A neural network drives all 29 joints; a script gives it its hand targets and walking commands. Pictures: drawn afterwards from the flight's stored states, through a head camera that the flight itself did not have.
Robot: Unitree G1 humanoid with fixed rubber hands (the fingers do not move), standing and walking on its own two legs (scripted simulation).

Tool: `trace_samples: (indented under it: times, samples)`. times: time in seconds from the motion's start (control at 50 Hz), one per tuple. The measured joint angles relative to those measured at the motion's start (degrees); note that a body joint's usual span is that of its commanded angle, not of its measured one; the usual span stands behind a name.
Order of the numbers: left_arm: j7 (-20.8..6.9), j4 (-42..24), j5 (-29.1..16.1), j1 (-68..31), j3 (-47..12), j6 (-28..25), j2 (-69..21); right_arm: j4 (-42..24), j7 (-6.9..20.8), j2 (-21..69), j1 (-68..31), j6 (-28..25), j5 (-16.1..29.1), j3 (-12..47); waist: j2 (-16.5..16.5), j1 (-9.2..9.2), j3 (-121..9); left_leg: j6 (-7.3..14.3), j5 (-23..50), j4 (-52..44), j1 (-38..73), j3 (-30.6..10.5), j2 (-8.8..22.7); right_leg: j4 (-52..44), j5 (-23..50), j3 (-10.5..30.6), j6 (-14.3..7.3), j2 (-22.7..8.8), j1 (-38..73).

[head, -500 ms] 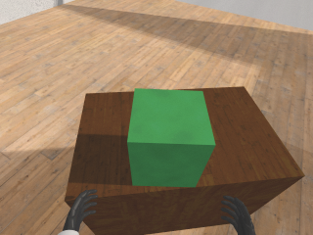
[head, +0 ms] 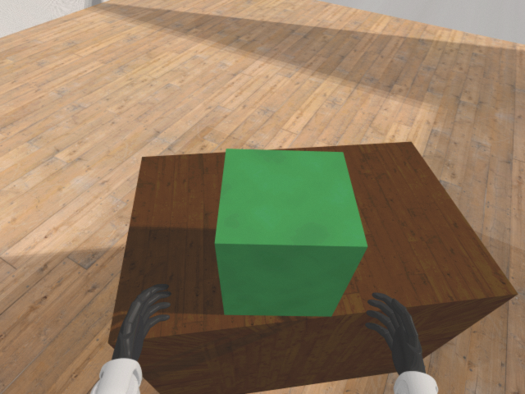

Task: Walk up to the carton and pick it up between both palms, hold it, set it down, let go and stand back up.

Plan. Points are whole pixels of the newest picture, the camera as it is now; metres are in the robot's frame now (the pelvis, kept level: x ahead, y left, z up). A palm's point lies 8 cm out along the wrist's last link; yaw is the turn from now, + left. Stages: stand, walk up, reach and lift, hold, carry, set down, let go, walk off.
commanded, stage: reach and lift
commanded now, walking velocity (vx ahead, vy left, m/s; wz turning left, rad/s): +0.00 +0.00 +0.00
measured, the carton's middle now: (281, 236) +0.38 -0.01 -0.01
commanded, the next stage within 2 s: none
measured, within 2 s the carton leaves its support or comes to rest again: neither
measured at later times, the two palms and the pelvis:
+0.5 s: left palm (136, 278) +0.26 +0.21 +0.04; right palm (408, 289) +0.26 -0.19 +0.04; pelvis +0.01 +0.00 +0.01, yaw +0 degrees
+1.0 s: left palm (140, 210) +0.33 +0.21 +0.11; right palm (414, 229) +0.33 -0.20 +0.10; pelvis -0.01 +0.00 +0.01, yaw -1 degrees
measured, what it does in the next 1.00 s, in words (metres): stands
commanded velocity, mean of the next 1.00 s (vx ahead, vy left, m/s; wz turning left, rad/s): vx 0.00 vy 0.00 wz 0.00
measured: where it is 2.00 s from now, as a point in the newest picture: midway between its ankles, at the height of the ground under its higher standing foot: outside the picture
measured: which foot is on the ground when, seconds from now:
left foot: down 0.00-1.00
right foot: down 0.00-1.00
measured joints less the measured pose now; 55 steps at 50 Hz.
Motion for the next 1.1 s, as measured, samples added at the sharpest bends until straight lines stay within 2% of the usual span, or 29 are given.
trace_samples:
  times: [0.12,0.34,0.62,0.82,0.94,1.1]
  samples:
    - [0.7,-4.2,0.3,-1.1,0.5,3.9,0.0,-4.3,-0.4,-1.0,-1.3,3.8,1.1,0.6,0.2,-0.15,-0.3,0.0,0.7,-2.2,1.3,0.4,0.0,-2.2,0.9,0.3,0.1,0.1,1.2]
    - [-0.5,-12.1,-0.1,-3.5,2.4,14.0,0.0,-13.3,-2.5,-2.4,-3.2,12.8,2.3,1.1,1.2,0.15,-0.5,0.0,2.1,-5.8,3.6,0.5,0.0,-6.0,2.3,0.4,0.2,0.3,3.6]
    - [-1.3,-24.6,0.2,-12.2,7.0,34.0,-0.2,-24.8,-6.2,-3.5,-10.3,28.3,3.8,-0.6,0.9,0.38,0.0,-0.1,4.5,-8.6,3.6,0.6,-0.1,-8.6,4.6,0.5,0.1,0.4,3.4]
    - [-1.3,-23.5,-0.1,-21.3,9.8,42.3,0.0,-25.0,-7.2,-4.7,-19.2,35.2,4.5,-1.6,1.1,0.04,-0.5,0.0,5.2,-8.6,1.6,1.2,-0.1,-8.0,5.2,1.1,0.1,0.4,0.9]
    - [-1.6,-22.7,0.6,-26.1,11.7,45.9,0.5,-23.3,-7.6,-6.0,-24.1,38.2,6.0,-0.5,0.9,-0.37,-0.7,0.0,5.5,-8.5,0.9,1.2,0.0,-7.9,5.5,1.1,0.1,0.5,0.2]
    - [-0.8,-17.6,-0.5,-34.6,11.9,49.2,2.7,-18.4,-7.6,-7.2,-32.7,42.1,7.5,-1.3,0.6,-0.79,-2.2,-0.1,5.4,-7.5,-1.8,1.0,0.2,-7.1,5.5,1.0,-0.1,0.6,-2.4]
